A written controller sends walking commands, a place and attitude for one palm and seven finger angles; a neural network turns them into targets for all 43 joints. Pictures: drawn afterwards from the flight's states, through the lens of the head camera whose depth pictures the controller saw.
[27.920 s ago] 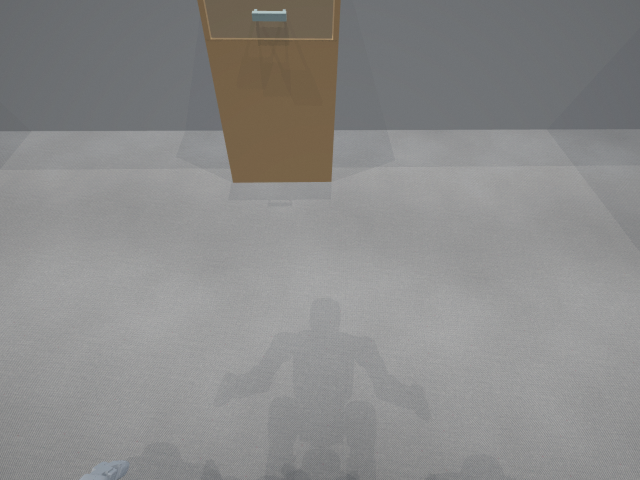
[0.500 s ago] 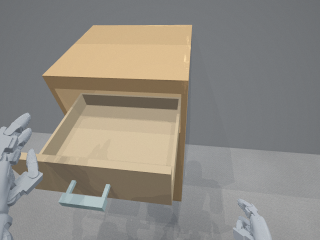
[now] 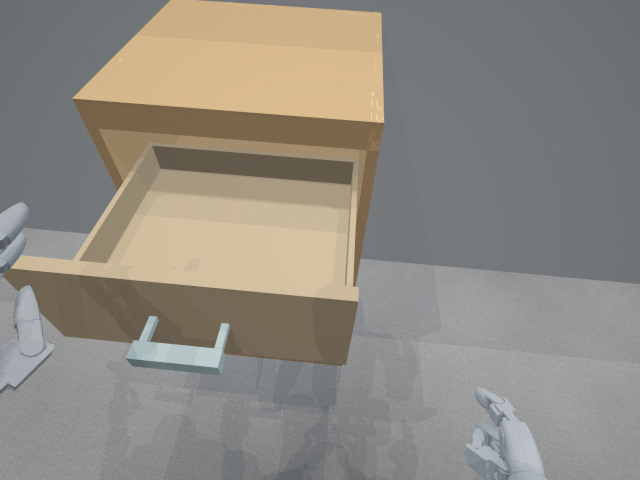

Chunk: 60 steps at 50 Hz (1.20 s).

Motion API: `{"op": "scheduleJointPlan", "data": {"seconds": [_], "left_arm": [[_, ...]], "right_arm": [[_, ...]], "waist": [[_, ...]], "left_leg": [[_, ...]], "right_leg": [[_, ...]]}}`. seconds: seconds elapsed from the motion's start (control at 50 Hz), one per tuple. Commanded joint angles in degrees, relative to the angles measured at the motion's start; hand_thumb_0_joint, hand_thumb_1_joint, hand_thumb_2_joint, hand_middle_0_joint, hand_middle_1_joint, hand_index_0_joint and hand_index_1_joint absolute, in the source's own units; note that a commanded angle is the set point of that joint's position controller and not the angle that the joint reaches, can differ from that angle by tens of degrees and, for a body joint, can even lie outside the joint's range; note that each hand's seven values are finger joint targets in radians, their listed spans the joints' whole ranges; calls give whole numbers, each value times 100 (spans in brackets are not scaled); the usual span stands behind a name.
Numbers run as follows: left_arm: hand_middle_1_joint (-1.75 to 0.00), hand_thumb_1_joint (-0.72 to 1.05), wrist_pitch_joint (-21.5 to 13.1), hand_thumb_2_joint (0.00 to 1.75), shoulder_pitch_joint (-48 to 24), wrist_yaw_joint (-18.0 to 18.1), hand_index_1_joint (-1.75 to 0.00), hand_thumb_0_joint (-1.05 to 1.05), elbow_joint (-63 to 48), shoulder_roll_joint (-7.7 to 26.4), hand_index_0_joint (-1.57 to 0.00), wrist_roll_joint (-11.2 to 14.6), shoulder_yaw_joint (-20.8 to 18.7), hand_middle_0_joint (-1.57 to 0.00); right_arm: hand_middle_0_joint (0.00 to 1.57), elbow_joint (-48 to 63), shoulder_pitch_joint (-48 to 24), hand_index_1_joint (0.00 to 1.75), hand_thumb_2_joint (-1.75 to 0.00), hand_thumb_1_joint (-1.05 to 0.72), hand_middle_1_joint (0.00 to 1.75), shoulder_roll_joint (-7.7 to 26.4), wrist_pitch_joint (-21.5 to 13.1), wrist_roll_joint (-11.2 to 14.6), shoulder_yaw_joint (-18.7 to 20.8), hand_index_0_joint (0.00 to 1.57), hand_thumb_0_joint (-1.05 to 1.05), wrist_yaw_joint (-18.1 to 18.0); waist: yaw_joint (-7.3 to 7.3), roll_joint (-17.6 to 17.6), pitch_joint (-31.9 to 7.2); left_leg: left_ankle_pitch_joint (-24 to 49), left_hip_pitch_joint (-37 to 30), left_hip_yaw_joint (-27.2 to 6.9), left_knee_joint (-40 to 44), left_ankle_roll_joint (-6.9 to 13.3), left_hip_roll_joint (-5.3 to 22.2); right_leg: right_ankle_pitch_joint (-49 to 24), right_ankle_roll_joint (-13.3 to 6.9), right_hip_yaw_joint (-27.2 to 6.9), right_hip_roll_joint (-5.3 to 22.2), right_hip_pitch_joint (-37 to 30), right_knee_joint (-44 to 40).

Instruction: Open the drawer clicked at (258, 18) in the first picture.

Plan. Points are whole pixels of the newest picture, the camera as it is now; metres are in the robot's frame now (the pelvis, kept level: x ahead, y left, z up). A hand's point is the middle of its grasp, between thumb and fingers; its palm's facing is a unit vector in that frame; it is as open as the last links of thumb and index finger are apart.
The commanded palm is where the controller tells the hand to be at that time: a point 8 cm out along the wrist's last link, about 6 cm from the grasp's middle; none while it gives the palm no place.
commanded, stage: step back with the hand held close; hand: left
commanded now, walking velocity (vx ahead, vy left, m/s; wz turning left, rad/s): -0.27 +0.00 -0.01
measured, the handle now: (182, 342) +0.28 +0.20 +0.00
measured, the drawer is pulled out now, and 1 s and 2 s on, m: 0.28 0.28 0.28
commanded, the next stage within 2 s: stop stepping back and stand still in 0.76 s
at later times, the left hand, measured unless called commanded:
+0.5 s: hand (61, 408) +0.15 +0.21 +0.17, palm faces +0.23 -0.85 -0.48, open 7.4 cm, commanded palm +0.08 +0.27 +0.19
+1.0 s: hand out of the picture +0.02 +0.21 +0.18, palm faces +0.36 -0.80 -0.48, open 7.4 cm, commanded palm -0.05 +0.25 +0.19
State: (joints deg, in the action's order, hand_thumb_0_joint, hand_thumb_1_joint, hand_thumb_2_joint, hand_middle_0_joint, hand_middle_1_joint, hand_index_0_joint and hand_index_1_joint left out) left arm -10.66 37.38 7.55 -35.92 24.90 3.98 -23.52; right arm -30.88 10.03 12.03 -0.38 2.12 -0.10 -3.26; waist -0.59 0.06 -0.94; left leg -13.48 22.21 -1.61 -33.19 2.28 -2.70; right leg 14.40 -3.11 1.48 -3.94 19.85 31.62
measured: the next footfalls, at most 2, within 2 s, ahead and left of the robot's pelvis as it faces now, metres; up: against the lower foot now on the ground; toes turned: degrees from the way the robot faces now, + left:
right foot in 0.36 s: -0.02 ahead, -0.11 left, +0.00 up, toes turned -2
left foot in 0.82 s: -0.10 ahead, +0.14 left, +0.00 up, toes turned +3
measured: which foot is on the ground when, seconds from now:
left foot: down 0.00-0.56, up 0.58-0.80, down 0.82-1.00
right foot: down 0.00-0.20, up 0.22-0.34, down 0.36-0.84, up 0.86-0.96, down 0.98-1.00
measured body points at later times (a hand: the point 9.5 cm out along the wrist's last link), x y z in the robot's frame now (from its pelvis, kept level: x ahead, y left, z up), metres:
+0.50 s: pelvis -0.07 -0.01 +0.00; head -0.02 +0.01 +0.44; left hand +0.13 +0.25 +0.20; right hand +0.11 -0.23 -0.08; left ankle +0.04 +0.09 -0.73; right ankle -0.06 -0.11 -0.73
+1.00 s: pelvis -0.17 -0.03 -0.01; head -0.15 -0.01 +0.44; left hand -0.01 +0.25 +0.20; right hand +0.00 -0.25 -0.08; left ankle -0.14 +0.13 -0.73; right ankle -0.14 -0.11 -0.73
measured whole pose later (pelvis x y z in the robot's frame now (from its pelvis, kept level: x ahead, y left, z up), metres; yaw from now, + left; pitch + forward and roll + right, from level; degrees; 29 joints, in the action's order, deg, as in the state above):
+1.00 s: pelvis -0.17 -0.03 -0.01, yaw +0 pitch +2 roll +0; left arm -12.2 37.4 8.3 -38.9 24.4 3.1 -24.6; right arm -32.9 11.2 9.4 -5.5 0.6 -0.4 -1.3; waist -0.5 -2.0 0.7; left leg -15.7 21.9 -0.1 -35.9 -3.5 5.0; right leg 15.4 -1.1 3.5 -2.3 21.4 35.2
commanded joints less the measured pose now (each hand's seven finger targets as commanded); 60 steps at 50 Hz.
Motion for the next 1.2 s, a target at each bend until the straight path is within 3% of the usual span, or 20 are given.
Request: {"op": "scheduleJointPlan", "data": {"seconds": [0.0,0.08,0.18,0.36,0.46,0.5,0.54,0.56,0.62,0.74,0.8,0.84,0.88,0.94,0.96,0.98,1.0,1.02,1.14,1.18], "left_arm": [[-30,90,-354,90,-141,128,-30,0,-1065,721,-20,-16,-514,-20],[-30,90,-461,90,-311,197,-30,0,-1305,769,-20,-69,-476,-20],[-30,90,-542,90,-317,221,-30,0,-1424,797,-20,-201,-724,-20],[-30,90,-657,90,-249,-9,-30,0,-1488,647,-20,-87,-528,-20],[-30,90,-591,90,325,-65,-30,0,-1441,875,-20,89,-946,-20],[-30,90,-605,90,277,-57,-30,0,-1356,872,-20,109,-950,-20],[-30,90,-625,90,156,23,-30,0,-1108,965,-20,103,-881,-20],[-30,90,-560,90,10,113,-30,0,-1129,1081,-20,80,-991,-20],[-30,90,-461,90,-96,189,-30,0,-746,692,-20,-77,-629,-20],[-30,90,-474,90,-288,292,-30,0,-1135,721,-20,-168,-394,-20],[-30,90,-682,90,-339,205,-30,0,-1729,880,-20,-114,-549,-20],[-30,90,-601,90,-61,177,-30,0,-1629,777,-20,-103,-732,-20],[-30,90,-562,90,-15,185,-30,0,-1817,689,-20,-54,-690,-20],[-30,90,-442,90,-79,160,-30,0,-1399,615,-20,-65,-663,-20],[-30,90,-406,90,-152,172,-30,0,-1293,742,-20,-108,-730,-20],[-30,90,-369,90,-350,159,-30,0,-1149,658,-20,-72,-588,-20],[-30,90,-316,90,-276,203,-30,0,-1008,649,-20,-56,-543,-20],[-30,90,-291,90,-389,254,-30,0,-1035,688,-20,-82,-504,-20],[-30,90,-250,90,-377,346,-30,0,-794,492,-20,-230,-206,-20],[-30,90,-331,90,-475,335,-30,0,-1073,521,-20,-216,-178,-20]], "right_arm": [[20,901,-502,30,-90,-90,30,762,-398,-31,270,20,0,-57],[20,881,-444,30,-90,-90,30,800,-484,-89,224,20,0,-56],[20,915,-412,30,-90,-90,30,758,-628,-158,195,20,0,-79],[20,478,-235,30,-90,-90,30,747,-839,-268,266,20,0,95],[20,655,-553,30,-90,-90,30,726,-703,-167,288,20,0,106],[20,716,-646,30,-90,-90,30,667,-670,-96,267,20,0,85],[20,669,-551,30,-90,-90,30,573,-600,-14,334,20,0,74],[20,530,-571,30,-90,-90,30,640,-546,-96,428,20,0,83],[20,507,-706,30,-90,-90,30,363,-435,-184,209,20,0,-11],[20,420,-336,30,-90,-90,30,617,-396,-210,219,20,0,-102],[20,618,-351,30,-90,-90,30,824,-596,-160,430,20,0,17],[20,659,-378,30,-90,-90,30,652,-676,-237,430,20,0,89],[20,553,-166,30,-90,-90,30,602,-770,-236,406,20,0,96],[20,553,-206,30,-90,-90,30,696,-811,-114,289,20,0,145],[20,555,-182,30,-90,-90,30,693,-786,-115,279,20,0,120],[20,595,-172,30,-90,-90,30,661,-767,-83,260,20,0,109],[20,597,-124,30,-90,-90,30,640,-712,-68,307,20,0,85],[20,539,-216,30,-90,-90,30,597,-662,-127,272,20,0,73],[20,441,-309,30,-90,-90,30,586,-609,-199,83,20,0,-11],[20,538,-300,30,-90,-90,30,788,-666,-245,175,20,0,-25]], "waist": [[-38,49,-448],[-80,380,-273],[22,1168,-487],[63,954,-1275],[130,946,-1273],[79,458,-974],[-35,-954,-685],[58,-1000,-729],[-108,-644,-424],[-91,-416,-668],[36,955,-1109],[17,1688,-923],[11,1342,-834],[28,839,-419],[-9,342,-351],[-77,-383,-424],[-66,-868,-440],[-61,-902,-361],[-120,-397,-65],[-72,410,2]], "left_leg": [[-1033,520,-826,611,174,791],[-1434,454,-882,613,152,770],[-1681,1642,-1596,1880,430,1569],[3745,-1110,-1036,542,296,1669],[1460,-29,-749,745,261,1568],[-114,651,-561,435,129,1265],[-1244,299,48,-1774,-357,203],[-1521,244,-109,-3170,-413,35],[-1457,647,-200,-3064,-441,341],[-324,-362,333,950,-168,343],[2396,-703,-634,1122,239,1859],[1969,349,-663,1313,390,2070],[2573,-205,-503,828,376,1918],[581,265,-239,524,131,1479],[-406,379,34,261,-20,1076],[-1509,345,305,-314,-186,507],[-1397,126,286,-1277,-218,226],[-1221,8,194,-1836,-213,193],[-951,-859,194,833,68,328],[-1138,-553,-678,1652,309,957]], "right_leg": [[422,72,-1130,983,-385,-724],[1118,5,-1107,988,66,-908],[200,308,-321,251,-1356,826],[90,305,-216,281,-363,-6],[195,277,-133,396,-872,70],[-175,171,-446,725,-860,-254],[987,-485,-2402,2255,686,-1793],[711,-890,-2813,2744,1058,-2125],[-1130,-672,-1557,2136,348,-1457],[-1566,0,-847,1477,-722,-866],[-471,487,-149,545,-388,647],[927,442,-46,395,-418,1602],[886,433,-66,357,-187,1309],[1,461,77,407,-958,-312],[-341,337,-293,637,-1086,-776],[969,114,-1257,1139,-595,-1284],[2283,-156,-2289,1742,-86,-2012],[2639,-321,-2635,2070,158,-2346],[1946,-39,-1123,1337,157,-1741],[1198,193,-676,703,-309,-837]]}}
